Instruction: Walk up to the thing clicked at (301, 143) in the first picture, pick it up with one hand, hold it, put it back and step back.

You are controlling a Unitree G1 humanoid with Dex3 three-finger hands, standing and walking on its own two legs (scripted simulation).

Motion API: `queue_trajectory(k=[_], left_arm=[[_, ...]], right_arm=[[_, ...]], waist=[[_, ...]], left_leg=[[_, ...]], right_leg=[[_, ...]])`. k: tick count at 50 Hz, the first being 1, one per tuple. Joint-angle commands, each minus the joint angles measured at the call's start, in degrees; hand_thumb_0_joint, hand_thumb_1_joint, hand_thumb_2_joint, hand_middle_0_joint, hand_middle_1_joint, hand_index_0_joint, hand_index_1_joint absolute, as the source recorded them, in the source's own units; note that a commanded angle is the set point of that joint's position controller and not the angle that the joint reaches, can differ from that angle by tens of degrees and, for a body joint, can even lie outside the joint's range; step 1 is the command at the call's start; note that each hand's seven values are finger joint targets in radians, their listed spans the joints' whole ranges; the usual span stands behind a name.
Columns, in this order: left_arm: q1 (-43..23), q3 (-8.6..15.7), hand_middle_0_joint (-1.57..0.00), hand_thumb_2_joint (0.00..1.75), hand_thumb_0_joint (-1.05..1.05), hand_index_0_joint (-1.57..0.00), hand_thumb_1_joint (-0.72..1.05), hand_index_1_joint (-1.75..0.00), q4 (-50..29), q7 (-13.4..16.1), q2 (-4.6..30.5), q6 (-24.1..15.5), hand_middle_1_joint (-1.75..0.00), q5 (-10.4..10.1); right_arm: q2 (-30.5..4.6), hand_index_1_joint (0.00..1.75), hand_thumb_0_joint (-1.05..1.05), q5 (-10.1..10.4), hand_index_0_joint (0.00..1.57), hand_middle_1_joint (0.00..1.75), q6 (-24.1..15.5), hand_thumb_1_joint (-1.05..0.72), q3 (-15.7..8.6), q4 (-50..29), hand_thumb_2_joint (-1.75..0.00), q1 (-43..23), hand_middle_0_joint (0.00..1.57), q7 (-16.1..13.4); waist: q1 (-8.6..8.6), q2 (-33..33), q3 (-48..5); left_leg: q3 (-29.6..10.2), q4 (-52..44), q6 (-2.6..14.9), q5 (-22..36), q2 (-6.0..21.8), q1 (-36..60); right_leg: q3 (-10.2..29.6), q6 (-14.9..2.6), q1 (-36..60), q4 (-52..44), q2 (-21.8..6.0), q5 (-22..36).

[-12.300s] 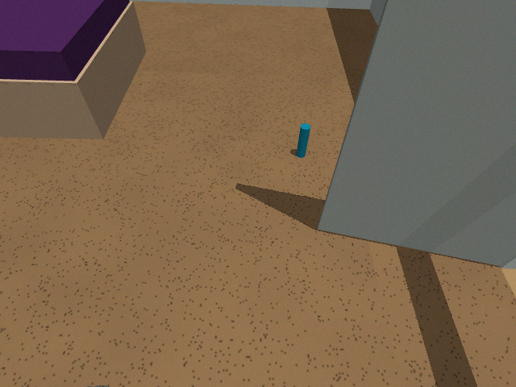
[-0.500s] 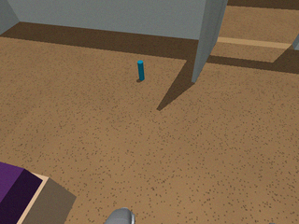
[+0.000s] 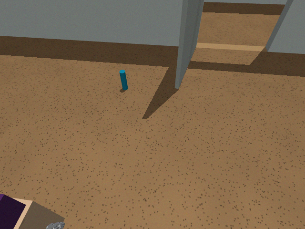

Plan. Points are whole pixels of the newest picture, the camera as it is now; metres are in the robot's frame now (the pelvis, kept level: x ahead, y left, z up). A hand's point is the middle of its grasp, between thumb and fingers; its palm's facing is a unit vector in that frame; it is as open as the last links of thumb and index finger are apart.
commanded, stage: walk up
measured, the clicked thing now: (123, 80) +1.44 +0.34 -0.66
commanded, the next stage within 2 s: stand in 0.56 s
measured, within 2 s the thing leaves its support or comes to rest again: neither
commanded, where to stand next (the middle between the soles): +0.08 +0.05 m, yaw +3 degrees
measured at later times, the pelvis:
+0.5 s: pelvis +0.01 +0.01 +0.02, yaw -1 degrees
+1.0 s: pelvis +0.00 +0.02 +0.02, yaw +0 degrees
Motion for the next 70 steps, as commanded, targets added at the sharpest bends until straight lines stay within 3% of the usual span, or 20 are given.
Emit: queue_trajectory(k=[1, 3, 5, 8, 12, 21, 27, 29, 35, 39, 42, 48, 51, 55, 58, 70], left_arm=[[-4.33, 3.43, -0.2, 0.9, 0.0, -0.2, 0.9, -0.3, -2.12, 0.81, 14.23, -2.22, -0.3, -0.19], [-5.02, 3.08, -0.2, 0.9, 0.0, -0.2, 0.9, -0.3, -1.39, 0.94, 13.79, -2.29, -0.3, -0.67], [-5.11, 2.86, -0.2, 0.9, 0.0, -0.2, 0.9, -0.3, -0.28, 1.13, 13.22, -2.11, -0.3, -0.94], [-6.88, 2.7, -0.2, 0.9, 0.0, -0.2, 0.9, -0.3, 1.02, 1.17, 13.06, -1.64, -0.3, -1.11], [-8.26, 2.2, -0.2, 0.9, 0.0, -0.2, 0.9, -0.3, 2.51, 0.97, 12.35, -1.09, -0.3, -1.07], [-10.19, 1.98, -0.2, 0.9, 0.0, -0.2, 0.9, -0.3, 5.04, 0.76, 12.13, -0.82, -0.3, -0.72], [-10.94, 2.03, -0.2, 0.9, 0.0, -0.2, 0.9, -0.3, 5.88, 0.54, 11.88, -0.72, -0.3, -0.58], [-9.76, 2.28, -0.2, 0.9, 0.0, -0.2, 0.9, -0.3, 6.3, 0.53, 12.19, -0.64, -0.3, -0.42], [-8.93, 2.32, -0.2, 0.9, 0.0, -0.2, 0.9, -0.3, 6.5, 0.45, 11.7, -0.48, -0.3, -0.34], [-8.64, 2.36, -0.2, 0.9, 0.0, -0.2, 0.9, -0.3, 6.48, 0.34, 11.81, -0.23, -0.3, -0.16], [-8.37, 2.4, -0.2, 0.9, 0.0, -0.2, 0.9, -0.3, 6.52, 0.25, 11.82, -0.15, -0.3, -0.11], [-7.19, 2.2, -0.2, 0.9, 0.0, -0.2, 0.9, -0.3, 6.33, 0.19, 11.71, -0.48, -0.3, -0.14], [-6.75, 2.23, -0.2, 0.9, 0.0, -0.2, 0.9, -0.3, 6.34, 0.27, 11.6, -0.36, -0.3, -0.15], [-6.04, 2.14, -0.2, 0.9, 0.0, -0.2, 0.9, -0.3, 6.26, 0.24, 11.75, -0.28, -0.3, -0.07], [-6.15, 2.14, -0.2, 0.9, 0.0, -0.2, 0.9, -0.3, 6.13, 0.23, 11.88, -0.18, -0.3, 0.04], [-5.11, 1.97, -0.2, 0.9, 0.0, -0.2, 0.9, -0.3, 5.52, 0.23, 12.13, -0.5, -0.3, -0.03]], right_arm=[[-9.91, 0.3, 0.0, -0.12, 0.2, 0.3, -1.67, -0.9, -1.43, -2.47, -0.9, -3.8, 0.2, -0.42], [-10.75, 0.3, 0.0, 0.09, 0.2, 0.3, -2.02, -0.9, -1.5, -0.95, -0.9, -3.07, 0.2, -0.65], [-10.88, 0.3, 0.0, 0.15, 0.2, 0.3, -2.05, -0.9, -1.46, -0.35, -0.9, -4.73, 0.2, -0.78], [-10.53, 0.3, 0.0, 0.34, 0.2, 0.3, -1.65, -0.9, -1.5, 0.77, -0.9, -5.52, 0.2, -0.98], [-10.45, 0.3, 0.0, 0.24, 0.2, 0.3, -1.35, -0.9, -1.5, 1.78, -0.9, -8.01, 0.2, -1.01], [-9.58, 0.3, 0.0, 0.12, 0.2, 0.3, -1.31, -0.9, -1.51, 3.62, -0.9, -10.54, 0.2, -0.9], [-9.12, 0.3, 0.0, -0.01, 0.2, 0.3, -1.24, -0.9, -1.66, 4.12, -0.9, -10.99, 0.2, -0.81], [-9.31, 0.3, 0.0, -0.42, 0.2, 0.3, -1.37, -0.9, -1.79, 3.36, -0.9, -12.2, 0.2, -0.98], [-9.17, 0.3, 0.0, -0.35, 0.2, 0.3, -1.42, -0.9, -1.87, 3.57, -0.9, -12.35, 0.2, -1.06], [-8.96, 0.3, 0.0, -0.45, 0.2, 0.3, -1.14, -0.9, -1.85, 3.81, -0.9, -11.86, 0.2, -1.04], [-9.03, 0.3, 0.0, -0.56, 0.2, 0.3, -1.23, -0.9, -1.88, 3.92, -0.9, -11.79, 0.2, -1.02], [-9.01, 0.3, 0.0, -0.56, 0.2, 0.3, -1.38, -0.9, -1.84, 4.06, -0.9, -10.63, 0.2, -1.02], [-9.03, 0.3, 0.0, -0.51, 0.2, 0.3, -1.29, -0.9, -1.94, 4.09, -0.9, -10.69, 0.2, -1.1], [-9.13, 0.3, 0.0, -0.59, 0.2, 0.3, -1.19, -0.9, -2.03, 3.89, -0.9, -10.66, 0.2, -1.03], [-9.06, 0.3, 0.0, -0.57, 0.2, 0.3, -0.93, -0.9, -2.12, 3.99, -0.9, -10.05, 0.2, -0.95], [-9.03, 0.3, 0.0, -0.43, 0.2, 0.3, -1.08, -0.9, -2.13, 4.06, -0.9, -9.43, 0.2, -0.75]], waist=[[0.67, -4.63, -3.68], [0.27, -2.42, -6.99], [0.86, -1.69, -8.07], [0.61, -1.96, -8.2], [0.84, -1.02, -6.52], [0.48, -1.86, -6.59], [0.33, -2.06, -5.13], [0.55, -2.65, -5.67], [0.6, -1.44, -7.39], [0.53, -0.95, -5.13], [0.66, -0.35, -4.93], [0.58, -1.04, -6.52], [0.76, -1.45, -6.06], [0.85, -1.67, -4.51], [0.59, -1.54, -2.93], [0.63, -2.31, -4.36]], left_leg=[[-3.86, -6.74, 3.92, 5.73, 2.8, 1.52], [-4.01, -7.18, 4.11, 13.18, 3.65, 5.99], [-3.97, -7.37, 4.7, 18.41, 4.54, 7.28], [-3.61, -8.37, 4.63, 19.12, 4.86, 8.49], [-3.91, -11.36, 4.49, 14.32, 5.07, 8.17], [-2.96, -14.85, 3.82, 14.23, 5.43, 12.01], [-2.58, -16.74, 3.15, 11.13, 4.89, 12.47], [-4.43, -17.17, 2.62, 16.05, 5.57, 12.63], [-4.42, -17.95, 2.34, 15.07, 5.49, 13.82], [-4.73, -19.8, 2.25, 7.72, 5.15, 11.85], [-5.31, -20.34, 2.31, 6.64, 5.41, 11.15], [-5.01, -19.05, 2.57, 13.17, 5.48, 12.64], [-5.24, -19.05, 2.72, 12.4, 5.5, 13.42], [-5.42, -19.85, 2.72, 9.01, 5.11, 12.25], [-6.27, -21.02, 2.8, 3.2, 5.21, 9.75], [-6.11, -19.5, 2.82, 8.0, 4.62, 11.38]], right_leg=[[10.5, -3.56, 2.84, -11.57, -7.54, 8.52], [8.3, -3.18, 3.89, -9.32, -7.41, 19.11], [6.09, -2.4, 5.58, -8.84, -6.42, 23.44], [5.89, -2.17, 6.31, -9.69, -6.61, 22.85], [5.49, -1.6, 6.32, -11.74, -6.16, 18.6], [5.82, -0.91, 6.87, -15.59, -6.79, 19.52], [6.13, -0.63, 6.26, -17.9, -6.91, 17.12], [5.37, -0.16, 7.98, -18.34, -7.47, 21.97], [4.88, -0.02, 9.52, -19.47, -7.79, 21.21], [5.1, -0.03, 8.03, -21.2, -7.59, 15.18], [4.9, -0.11, 8.09, -21.13, -7.66, 14.14], [4.55, 0.26, 9.06, -20.96, -8.25, 18.52], [4.51, 0.11, 7.95, -21.03, -8.18, 17.26], [4.37, 0.03, 7.0, -21.7, -8.04, 14.36], [4.2, 0.08, 6.7, -22.1, -7.92, 10.51], [4.38, -0.09, 7.1, -21.91, -8.52, 13.18]])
